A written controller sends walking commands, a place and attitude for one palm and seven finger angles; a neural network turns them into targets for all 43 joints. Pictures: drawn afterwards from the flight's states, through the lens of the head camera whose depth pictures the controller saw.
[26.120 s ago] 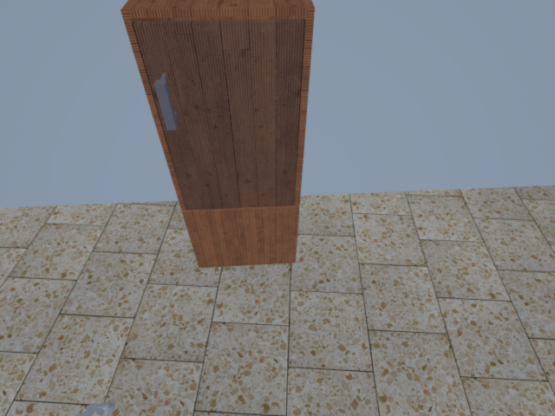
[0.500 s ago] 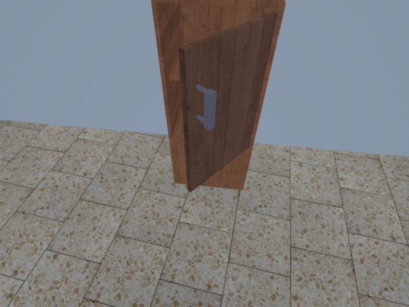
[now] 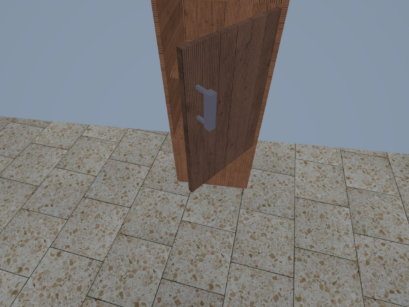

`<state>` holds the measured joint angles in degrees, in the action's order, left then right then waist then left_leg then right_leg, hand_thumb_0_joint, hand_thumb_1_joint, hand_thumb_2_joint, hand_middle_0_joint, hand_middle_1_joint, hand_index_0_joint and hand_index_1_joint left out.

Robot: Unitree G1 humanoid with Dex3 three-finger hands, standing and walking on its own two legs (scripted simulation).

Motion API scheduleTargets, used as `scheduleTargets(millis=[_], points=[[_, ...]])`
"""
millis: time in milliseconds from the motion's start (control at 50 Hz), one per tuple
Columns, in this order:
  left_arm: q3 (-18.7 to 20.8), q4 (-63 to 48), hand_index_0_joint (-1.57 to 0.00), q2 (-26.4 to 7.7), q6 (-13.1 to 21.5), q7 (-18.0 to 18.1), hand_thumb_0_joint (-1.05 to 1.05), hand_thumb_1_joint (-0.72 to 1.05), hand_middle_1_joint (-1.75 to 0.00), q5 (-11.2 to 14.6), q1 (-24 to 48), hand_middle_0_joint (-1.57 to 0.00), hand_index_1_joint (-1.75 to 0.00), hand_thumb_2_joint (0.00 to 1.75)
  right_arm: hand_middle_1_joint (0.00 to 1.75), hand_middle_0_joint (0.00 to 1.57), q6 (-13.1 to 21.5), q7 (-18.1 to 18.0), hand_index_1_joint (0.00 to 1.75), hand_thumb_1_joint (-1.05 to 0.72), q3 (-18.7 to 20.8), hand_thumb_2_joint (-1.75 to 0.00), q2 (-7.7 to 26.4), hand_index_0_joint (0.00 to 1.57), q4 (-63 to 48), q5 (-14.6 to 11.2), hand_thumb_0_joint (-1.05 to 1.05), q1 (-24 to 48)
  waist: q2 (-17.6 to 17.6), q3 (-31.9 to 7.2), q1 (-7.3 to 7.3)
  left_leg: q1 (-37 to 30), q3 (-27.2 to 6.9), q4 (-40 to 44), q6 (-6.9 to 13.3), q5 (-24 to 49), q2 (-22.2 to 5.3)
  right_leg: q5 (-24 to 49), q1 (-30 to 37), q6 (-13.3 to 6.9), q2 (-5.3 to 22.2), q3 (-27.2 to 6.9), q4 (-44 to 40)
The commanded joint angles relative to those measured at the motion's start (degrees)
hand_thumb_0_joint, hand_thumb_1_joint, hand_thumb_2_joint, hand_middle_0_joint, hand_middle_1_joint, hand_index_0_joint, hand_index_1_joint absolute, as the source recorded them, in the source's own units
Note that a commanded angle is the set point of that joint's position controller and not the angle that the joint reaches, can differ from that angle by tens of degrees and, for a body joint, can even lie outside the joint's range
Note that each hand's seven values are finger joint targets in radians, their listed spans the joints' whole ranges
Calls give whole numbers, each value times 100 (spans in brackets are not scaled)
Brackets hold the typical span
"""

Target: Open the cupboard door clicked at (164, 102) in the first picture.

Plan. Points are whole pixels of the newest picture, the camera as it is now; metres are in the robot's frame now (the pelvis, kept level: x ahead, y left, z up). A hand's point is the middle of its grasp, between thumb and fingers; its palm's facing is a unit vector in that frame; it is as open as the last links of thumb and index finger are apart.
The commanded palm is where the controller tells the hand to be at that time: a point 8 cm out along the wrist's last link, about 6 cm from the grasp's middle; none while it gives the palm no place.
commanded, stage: look to check the result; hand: left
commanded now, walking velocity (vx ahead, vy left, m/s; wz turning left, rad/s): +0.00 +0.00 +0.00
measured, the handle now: (204, 107) +0.60 +0.04 +0.04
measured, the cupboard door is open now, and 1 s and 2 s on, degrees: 50 50 50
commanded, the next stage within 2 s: walk to a spot facing it in 0.20 s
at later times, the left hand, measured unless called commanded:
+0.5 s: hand out of the picture +0.00 +0.16 -0.18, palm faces +0.03 -0.98 -0.19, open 7.4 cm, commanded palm none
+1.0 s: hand out of the picture +0.13 +0.15 -0.16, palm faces -0.26 -0.91 -0.32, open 7.4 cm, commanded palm none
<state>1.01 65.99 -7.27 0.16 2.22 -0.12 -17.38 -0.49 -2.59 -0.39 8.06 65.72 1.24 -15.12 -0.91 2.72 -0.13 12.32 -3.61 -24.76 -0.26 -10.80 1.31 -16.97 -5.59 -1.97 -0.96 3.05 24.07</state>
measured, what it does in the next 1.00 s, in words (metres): steps on the spot, turning right: right foot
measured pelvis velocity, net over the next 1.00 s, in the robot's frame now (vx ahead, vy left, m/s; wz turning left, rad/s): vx -0.02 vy -0.04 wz -0.32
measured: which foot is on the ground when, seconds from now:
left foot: down 0.00-0.92, up 0.94-1.00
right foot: down 0.00-0.66, up 0.68-0.90, down 0.92-1.00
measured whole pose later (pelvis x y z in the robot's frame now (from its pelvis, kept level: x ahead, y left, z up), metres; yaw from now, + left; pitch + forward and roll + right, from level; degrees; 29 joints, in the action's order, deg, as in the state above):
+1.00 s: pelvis -0.02 -0.04 -0.02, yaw -18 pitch +0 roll +1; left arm 4.9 54.3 -12.3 -1.3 0.0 -1.4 -8.9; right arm -3.3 -1.8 4.0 13.2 56.2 1.4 -10.5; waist -3.4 6.4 0.1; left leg 23.4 4.1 -53.3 -2.7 -27.9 -6.0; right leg -19.6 -17.5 -2.3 -0.4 0.6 36.7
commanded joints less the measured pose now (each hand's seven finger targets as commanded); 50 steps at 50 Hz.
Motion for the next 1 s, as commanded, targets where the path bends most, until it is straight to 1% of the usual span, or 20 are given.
scheduleTargets(millis=[0,300,420,500,560,600,620,640,660,680,720,760,820,860,880,900,920,940,960,980], points=[[77,-100,-20,-564,44,11,0,90,-30,-5,-434,-20,-30,90,30,20,41,-20,30,-90,69,-90,446,20,-110,-16,0,-377,125,235,6,-124,-284,259,220,863,-494,681,-417,-86,664,-496,-619],[96,-136,-20,-597,69,15,0,90,-30,-2,-425,-20,-30,90,30,20,66,-35,30,-90,75,-90,482,20,-115,-20,0,-318,140,140,27,-195,-226,234,201,1055,-500,1184,-210,-76,690,-490,-628],[300,-318,-20,-807,-76,-7,0,90,-30,-47,-280,-20,-30,90,30,20,-60,-106,30,-90,232,-90,583,20,-238,-13,0,-302,280,143,2,-14,199,-286,102,717,-590,1863,-362,-211,782,-880,-338],[423,-503,-20,-978,-169,-52,0,90,-30,-73,-107,-20,-30,90,30,20,-121,-105,30,-90,339,-90,599,20,-469,-6,0,-161,567,275,-10,181,516,-731,4,14,-524,1582,-725,-425,949,-1337,-330],[478,-651,-20,-1008,-190,-82,0,90,-30,-83,71,-20,-30,90,30,20,-104,-101,30,-90,381,-90,637,20,-606,-6,0,-172,362,209,-72,-14,510,-660,0,-59,-596,1421,-1049,-426,835,-1458,-144],[487,-795,-20,-948,-211,-125,0,90,-30,-76,232,-20,-30,90,30,20,-52,-123,30,-90,417,-90,819,20,-641,17,0,-287,-287,138,-133,-279,40,-99,192,259,-1031,1217,-1353,-235,391,-1159,389],[479,-882,-20,-827,-214,-144,0,90,-30,-70,238,-20,-30,90,30,20,-20,-145,30,-90,454,-90,1033,20,-652,44,0,-395,-902,29,-139,-540,-581,310,478,539,-1552,746,-1647,-70,36,-789,1037],[467,-990,-20,-752,-227,-167,0,90,-30,-65,365,-20,-30,90,30,20,8,-165,30,-90,495,-90,1195,20,-672,56,0,-544,-1436,-19,-181,-628,-1189,766,906,925,-2191,-742,-1961,62,-177,-391,2081],[483,-1074,-20,-775,-248,-182,0,90,-30,-79,497,-20,-30,90,30,20,32,-177,30,-90,490,-90,1201,20,-708,52,0,-581,-1392,-63,-177,-573,-1314,929,1180,1068,-2473,-1509,-2094,97,-17,-465,3041],[514,-1113,-20,-810,-267,-216,0,90,-30,-98,501,-20,-30,90,30,20,54,-178,30,-90,471,-90,1206,20,-792,72,0,-506,-1062,-79,-117,-414,-1203,987,1214,1025,-2498,-1564,-2158,139,96,-580,3508],[519,-1151,-20,-713,-265,-293,0,90,-30,-111,537,-20,-30,90,30,20,63,-156,30,-90,474,-90,1230,20,-959,90,0,-140,-598,-132,39,-361,-621,852,1095,1180,-2283,-1320,-2185,185,243,-480,3498],[485,-1214,-20,-599,-258,-343,0,90,-30,-97,494,-20,-30,90,30,20,62,-136,30,-90,488,-90,1261,20,-1078,96,0,85,-597,-324,100,-422,-46,611,937,1364,-2117,-1129,-1912,207,301,-296,2993],[464,-1283,-20,-656,-233,-353,0,90,-30,-86,467,-20,-30,90,30,20,19,-73,30,-90,557,-90,1393,20,-1161,108,0,117,-895,-417,72,-319,404,252,738,1418,-1998,-917,-1406,212,185,-13,1913],[506,-1242,-20,-817,-189,-342,0,90,-30,-104,127,-20,-30,90,30,20,-16,-28,30,-90,601,-90,1416,20,-1226,53,0,167,-590,-532,227,-23,776,-439,406,994,-1800,175,-648,193,100,132,730],[573,-1186,-20,-1127,-154,-309,0,90,-30,-135,-84,-20,-30,90,30,20,-42,-1,30,-90,606,-90,1263,20,-1290,4,0,239,122,-563,365,543,1047,-1140,103,85,-1448,890,-52,116,385,-284,-71],[701,-1203,-20,-1856,-80,-214,0,90,-30,-210,-152,-20,-30,90,30,20,-74,54,30,-90,527,-90,797,20,-1521,-30,0,315,2151,-399,437,1936,1445,-2611,-293,-2034,-609,2012,395,-416,1875,-2527,-761],[712,-1203,-20,-2027,-110,-157,0,90,-30,-127,-308,-20,-30,90,30,20,-125,58,30,-90,525,-90,946,20,-1666,-7,0,688,1970,-366,630,2096,779,-3618,-262,-2604,-467,2867,75,-900,2266,-2931,-598],[680,-1265,-20,-1953,-129,-137,0,90,-30,-128,-120,-20,-30,90,30,20,-149,86,30,-90,539,-90,917,20,-1650,-29,0,641,1468,-274,456,2191,442,-4050,-217,-2254,-585,2088,-113,-1061,2117,-2547,-546],[687,-1330,-20,-1694,-136,-85,0,90,-30,-140,149,-20,-30,90,30,20,-161,75,30,-90,553,-90,885,20,-1658,-15,0,793,1439,-238,351,2345,358,-4203,-212,-1917,-614,2131,-130,-956,1763,-2548,-472],[642,-1401,-20,-1600,-130,-76,0,90,-30,-136,384,-20,-30,90,30,20,-155,77,30,-90,550,-90,955,20,-1607,-17,0,785,1326,-221,235,2355,301,-4255,-267,-1605,-661,2427,-45,-941,1545,-2341,-289]])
